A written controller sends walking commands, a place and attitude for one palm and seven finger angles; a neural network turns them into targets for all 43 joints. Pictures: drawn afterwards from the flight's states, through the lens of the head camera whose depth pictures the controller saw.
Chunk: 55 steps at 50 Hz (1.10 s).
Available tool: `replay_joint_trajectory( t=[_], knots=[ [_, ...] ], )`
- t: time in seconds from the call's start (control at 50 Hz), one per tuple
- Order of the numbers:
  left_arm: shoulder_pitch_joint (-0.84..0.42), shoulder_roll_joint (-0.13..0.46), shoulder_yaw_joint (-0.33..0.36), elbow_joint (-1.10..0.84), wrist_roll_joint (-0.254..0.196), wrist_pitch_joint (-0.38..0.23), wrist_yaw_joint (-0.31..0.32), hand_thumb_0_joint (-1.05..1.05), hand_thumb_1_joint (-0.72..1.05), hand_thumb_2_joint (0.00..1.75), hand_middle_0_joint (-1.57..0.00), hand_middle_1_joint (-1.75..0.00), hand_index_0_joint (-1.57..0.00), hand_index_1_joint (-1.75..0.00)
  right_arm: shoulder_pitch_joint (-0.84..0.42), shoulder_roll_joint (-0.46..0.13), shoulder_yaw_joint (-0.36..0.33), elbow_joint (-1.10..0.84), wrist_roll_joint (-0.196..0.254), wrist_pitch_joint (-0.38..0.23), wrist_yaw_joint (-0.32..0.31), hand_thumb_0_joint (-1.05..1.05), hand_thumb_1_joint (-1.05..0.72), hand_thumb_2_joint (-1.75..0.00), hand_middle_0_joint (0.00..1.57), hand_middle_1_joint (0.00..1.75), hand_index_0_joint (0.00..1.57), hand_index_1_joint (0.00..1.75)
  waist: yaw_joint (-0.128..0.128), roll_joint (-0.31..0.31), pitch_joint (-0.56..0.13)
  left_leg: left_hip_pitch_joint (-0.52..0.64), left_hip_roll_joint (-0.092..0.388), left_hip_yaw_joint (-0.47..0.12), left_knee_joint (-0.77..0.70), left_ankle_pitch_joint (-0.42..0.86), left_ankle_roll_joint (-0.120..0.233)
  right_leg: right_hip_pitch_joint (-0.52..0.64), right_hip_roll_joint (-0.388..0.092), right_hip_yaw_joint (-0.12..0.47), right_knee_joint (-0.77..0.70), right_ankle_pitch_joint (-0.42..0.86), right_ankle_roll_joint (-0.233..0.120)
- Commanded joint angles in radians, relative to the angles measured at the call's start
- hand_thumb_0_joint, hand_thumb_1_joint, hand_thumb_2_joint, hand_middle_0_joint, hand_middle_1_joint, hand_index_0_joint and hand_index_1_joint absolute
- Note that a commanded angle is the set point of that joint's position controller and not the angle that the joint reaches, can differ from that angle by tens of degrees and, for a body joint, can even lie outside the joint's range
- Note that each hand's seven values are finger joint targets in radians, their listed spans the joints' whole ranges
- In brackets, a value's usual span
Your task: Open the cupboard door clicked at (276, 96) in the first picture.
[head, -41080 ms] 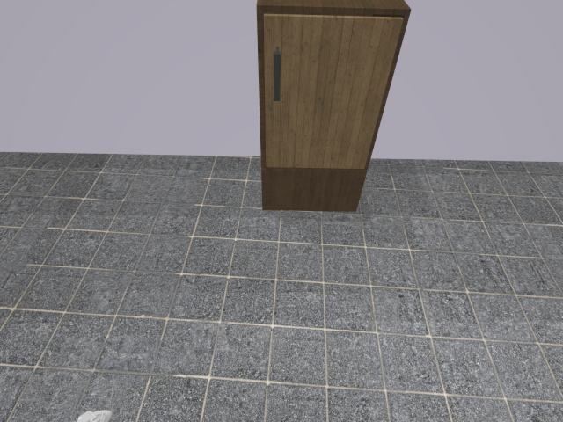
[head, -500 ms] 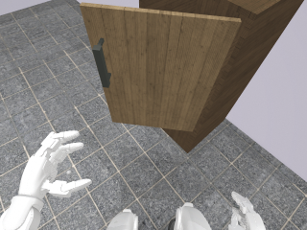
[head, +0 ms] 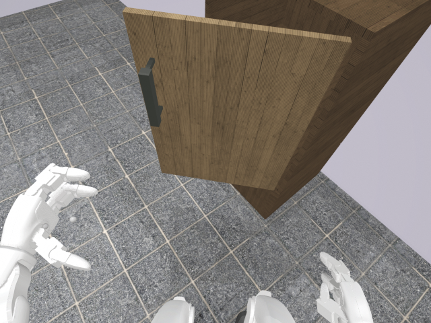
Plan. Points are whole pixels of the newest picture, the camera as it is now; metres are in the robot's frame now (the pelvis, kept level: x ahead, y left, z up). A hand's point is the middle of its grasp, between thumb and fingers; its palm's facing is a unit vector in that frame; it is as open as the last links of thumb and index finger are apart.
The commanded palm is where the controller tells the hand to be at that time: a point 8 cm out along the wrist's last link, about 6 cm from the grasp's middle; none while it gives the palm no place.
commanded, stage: raise the hand with hooked fingers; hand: left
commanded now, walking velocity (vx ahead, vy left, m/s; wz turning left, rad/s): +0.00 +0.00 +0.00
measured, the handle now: (153, 94) +0.58 +0.19 +0.03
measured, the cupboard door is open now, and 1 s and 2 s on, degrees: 42 42 42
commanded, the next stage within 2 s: move the hooked fingers beside the handle in 0.66 s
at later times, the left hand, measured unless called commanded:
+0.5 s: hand (72, 207) +0.29 +0.26 +0.05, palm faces -0.07 -1.00 -0.05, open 14.0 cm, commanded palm +0.26 +0.31 +0.05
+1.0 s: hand (78, 192) +0.32 +0.26 +0.05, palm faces -0.08 -1.00 -0.03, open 14.0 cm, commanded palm +0.30 +0.31 +0.05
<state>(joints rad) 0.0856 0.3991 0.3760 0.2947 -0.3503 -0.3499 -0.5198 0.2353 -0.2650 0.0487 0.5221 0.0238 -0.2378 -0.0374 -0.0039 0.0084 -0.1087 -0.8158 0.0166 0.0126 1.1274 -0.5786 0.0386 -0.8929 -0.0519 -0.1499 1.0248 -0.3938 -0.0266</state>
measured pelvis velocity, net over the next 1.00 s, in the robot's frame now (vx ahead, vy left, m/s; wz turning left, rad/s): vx -0.01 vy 0.00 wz -0.01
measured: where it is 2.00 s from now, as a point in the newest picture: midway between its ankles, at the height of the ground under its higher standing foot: outside the picture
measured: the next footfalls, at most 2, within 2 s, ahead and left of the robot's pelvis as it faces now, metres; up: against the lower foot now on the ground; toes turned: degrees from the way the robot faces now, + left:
none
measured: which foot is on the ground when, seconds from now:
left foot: down 0.00-1.00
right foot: down 0.00-1.00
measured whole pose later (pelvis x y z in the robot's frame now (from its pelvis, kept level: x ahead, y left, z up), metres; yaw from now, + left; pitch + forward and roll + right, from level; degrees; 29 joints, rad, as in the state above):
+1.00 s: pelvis -0.01 +0.00 +0.00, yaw +0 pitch +17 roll -3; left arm -0.18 0.46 0.43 0.55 -0.34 -0.34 -0.61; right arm 0.26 -0.29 0.05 0.55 0.03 -0.22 -0.06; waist -0.02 0.00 -0.10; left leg -0.86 0.02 0.01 1.15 -0.57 0.03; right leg -0.94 -0.05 -0.15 1.04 -0.39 -0.03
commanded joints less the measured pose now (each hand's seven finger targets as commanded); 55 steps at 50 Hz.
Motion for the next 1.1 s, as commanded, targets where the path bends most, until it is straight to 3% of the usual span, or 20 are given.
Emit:
replay_joint_trajectory(
  t=[0.0,0.02,0.14,0.18,0.22,0.3,0.36,0.38,0.48,0.6,0.74,0.8,0.82,0.9,0.94,1.0,1.08],
  knots=[
    [-0.176,0.251,0.125,-0.124,-0.036,-0.043,-0.032,0.00,-0.50,0.30,-0.30,-1.20,-0.30,-1.20,0.032,-0.183,-0.075,-0.113,0.009,-0.040,-0.019,0.00,-0.90,-0.90,0.20,0.30,0.20,0.30,-0.015,0.082,-0.267,0.060,-0.015,-0.066,-0.199,0.426,-0.041,0.278,0.056,0.086,-0.089,0.172,-0.012],
    [-0.196,0.261,0.135,-0.127,-0.037,-0.043,-0.041,0.00,-0.50,0.30,-0.30,-1.20,-0.30,-1.20,0.033,-0.183,-0.074,-0.112,0.010,-0.038,-0.019,0.00,-0.90,-0.90,0.20,0.30,0.20,0.30,-0.012,0.097,-0.295,0.070,-0.016,-0.062,-0.202,0.428,-0.040,0.290,0.053,0.090,-0.092,0.173,-0.010],
    [-0.240,0.324,0.185,-0.070,-0.048,-0.045,-0.075,0.00,-0.50,0.30,-0.30,-1.20,-0.30,-1.20,0.049,-0.189,-0.075,-0.106,0.011,-0.034,-0.020,0.00,-0.90,-0.90,0.20,0.30,0.20,0.30,-0.009,0.096,-0.312,0.077,-0.014,-0.061,-0.210,0.437,-0.038,0.306,0.054,0.096,-0.103,0.173,-0.010],
    [-0.210,0.283,0.161,-0.064,-0.058,-0.047,-0.080,0.00,-0.50,0.30,-0.30,-1.20,-0.30,-1.20,0.052,-0.186,-0.079,-0.111,0.014,-0.036,-0.017,0.00,-0.90,-0.90,0.20,0.30,0.20,0.30,-0.010,0.076,-0.303,0.078,-0.015,-0.060,-0.217,0.434,-0.035,0.304,0.054,0.095,-0.112,0.170,-0.007],
    [-0.204,0.287,0.161,-0.059,-0.059,-0.047,-0.089,0.00,-0.50,0.30,-0.30,-1.20,-0.30,-1.20,0.059,-0.189,-0.079,-0.108,0.011,-0.038,-0.011,0.00,-0.90,-0.90,0.20,0.30,0.20,0.30,-0.006,0.112,-0.316,0.095,-0.013,-0.057,-0.216,0.477,-0.039,0.309,0.053,0.096,-0.107,0.199,-0.011],
    [-0.193,0.294,0.173,-0.035,-0.062,-0.048,-0.079,0.00,-0.50,0.30,-0.30,-1.20,-0.30,-1.20,0.064,-0.193,-0.082,-0.116,0.010,-0.034,-0.006,0.00,-0.90,-0.90,0.20,0.30,0.20,0.30,-0.015,0.044,-0.265,0.038,-0.015,-0.052,-0.214,0.401,-0.031,0.304,0.055,0.106,-0.121,0.151,-0.010],
    [-0.216,0.301,0.183,-0.045,-0.062,-0.060,-0.074,0.00,-0.50,0.30,-0.30,-1.20,-0.30,-1.20,0.059,-0.188,-0.081,-0.119,0.010,-0.030,-0.007,0.00,-0.90,-0.90,0.20,0.30,0.20,0.30,-0.013,0.080,-0.273,0.026,-0.021,-0.040,-0.217,0.349,-0.027,0.317,0.047,0.126,-0.136,0.104,-0.008],
    [-0.215,0.297,0.181,-0.045,-0.061,-0.063,-0.070,0.00,-0.50,0.30,-0.30,-1.20,-0.30,-1.20,0.060,-0.189,-0.081,-0.120,0.011,-0.030,-0.009,0.00,-0.90,-0.90,0.20,0.30,0.20,0.30,-0.016,0.058,-0.267,0.018,-0.020,-0.040,-0.219,0.338,-0.024,0.320,0.047,0.126,-0.140,0.094,-0.007],
    [-0.221,0.309,0.177,-0.073,-0.048,-0.080,-0.068,0.00,-0.50,0.30,-0.30,-1.20,-0.30,-1.20,0.059,-0.185,-0.078,-0.123,0.010,-0.031,-0.012,0.00,-0.90,-0.90,0.20,0.30,0.20,0.30,-0.010,0.122,-0.289,0.047,-0.020,-0.040,-0.223,0.350,-0.023,0.321,0.047,0.128,-0.134,0.104,-0.010],
    [-0.243,0.309,0.174,-0.050,-0.056,-0.073,-0.074,0.00,-0.50,0.30,-0.30,-1.20,-0.30,-1.20,0.058,-0.188,-0.074,-0.120,0.010,-0.030,-0.017,0.00,-0.90,-0.90,0.20,0.30,0.20,0.30,-0.019,0.090,-0.257,0.034,-0.016,-0.048,-0.215,0.336,-0.026,0.293,0.056,0.119,-0.124,0.095,-0.013],
    [-0.240,0.296,0.169,-0.045,-0.059,-0.059,-0.089,0.00,-0.50,0.30,-0.30,-1.20,-0.30,-1.20,0.058,-0.187,-0.073,-0.122,0.010,-0.031,-0.019,0.00,-0.90,-0.90,0.20,0.30,0.20,0.30,-0.017,0.069,-0.294,0.032,-0.019,-0.046,-0.205,0.360,-0.025,0.316,0.052,0.122,-0.119,0.132,-0.007],
    [-0.372,0.307,0.151,-0.018,-0.048,-0.064,-0.086,0.00,-0.50,0.30,-0.30,-1.20,-0.30,-1.20,0.059,-0.191,-0.070,-0.102,0.011,-0.029,-0.028,0.00,-0.90,-0.90,0.20,0.30,0.20,0.30,-0.040,0.080,-0.254,0.015,-0.015,-0.050,-0.189,0.327,-0.026,0.260,0.057,0.120,-0.108,0.100,-0.010],
    [-0.421,0.307,0.141,-0.016,-0.042,-0.065,-0.088,0.00,-0.50,0.30,-0.30,-1.20,-0.30,-1.20,0.057,-0.190,-0.067,-0.095,0.010,-0.028,-0.030,0.00,-0.90,-0.90,0.20,0.30,0.20,0.30,-0.043,0.107,-0.276,0.023,-0.016,-0.051,-0.191,0.315,-0.028,0.253,0.053,0.121,-0.106,0.089,-0.009],
    [-0.501,0.321,0.126,0.035,-0.024,-0.059,-0.090,0.00,-0.50,0.30,-0.30,-1.20,-0.30,-1.20,0.073,-0.197,-0.068,-0.084,0.010,-0.028,-0.039,0.00,-0.90,-0.90,0.20,0.30,0.20,0.30,-0.045,0.101,-0.302,0.035,-0.013,-0.059,-0.183,0.354,-0.030,0.243,0.054,0.114,-0.089,0.123,-0.014],
    [-0.492,0.336,0.139,0.058,-0.014,-0.049,-0.094,0.00,-0.50,0.30,-0.30,-1.20,-0.30,-1.20,0.084,-0.194,-0.071,-0.082,0.010,-0.022,-0.037,0.00,-0.90,-0.90,0.20,0.30,0.20,0.30,-0.034,0.118,-0.356,0.054,-0.014,-0.055,-0.184,0.400,-0.035,0.266,0.050,0.117,-0.086,0.161,-0.010],
    [-0.501,0.384,0.181,0.108,-0.010,-0.033,-0.086,0.00,-0.50,0.30,-0.30,-1.20,-0.30,-1.20,0.089,-0.199,-0.069,-0.088,0.007,-0.005,-0.032,0.00,-0.90,-0.90,0.20,0.30,0.20,0.30,-0.026,0.084,-0.350,0.023,-0.012,-0.054,-0.180,0.420,-0.035,0.282,0.055,0.114,-0.078,0.182,-0.014],
    [-0.563,0.383,0.185,0.165,-0.004,-0.030,-0.076,0.00,-0.50,0.30,-0.30,-1.20,-0.30,-1.20,0.096,-0.196,-0.067,-0.089,0.008,0.017,-0.024,0.00,-0.90,-0.90,0.20,0.30,0.20,0.30,-0.036,0.074,-0.349,-0.013,-0.013,-0.042,-0.182,0.374,-0.029,0.284,0.049,0.127,-0.091,0.160,-0.006]
  ],
)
